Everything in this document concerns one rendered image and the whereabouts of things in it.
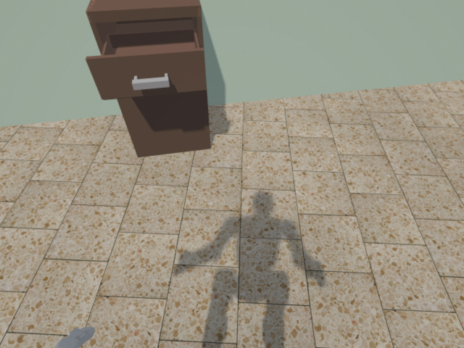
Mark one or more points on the handle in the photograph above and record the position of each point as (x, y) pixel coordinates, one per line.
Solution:
(147, 83)

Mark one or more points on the left robot hand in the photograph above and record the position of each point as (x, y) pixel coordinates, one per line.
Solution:
(76, 338)

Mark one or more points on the cabinet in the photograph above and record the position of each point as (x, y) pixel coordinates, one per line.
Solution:
(158, 124)

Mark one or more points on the drawer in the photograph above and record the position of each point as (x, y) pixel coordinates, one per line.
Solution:
(149, 55)

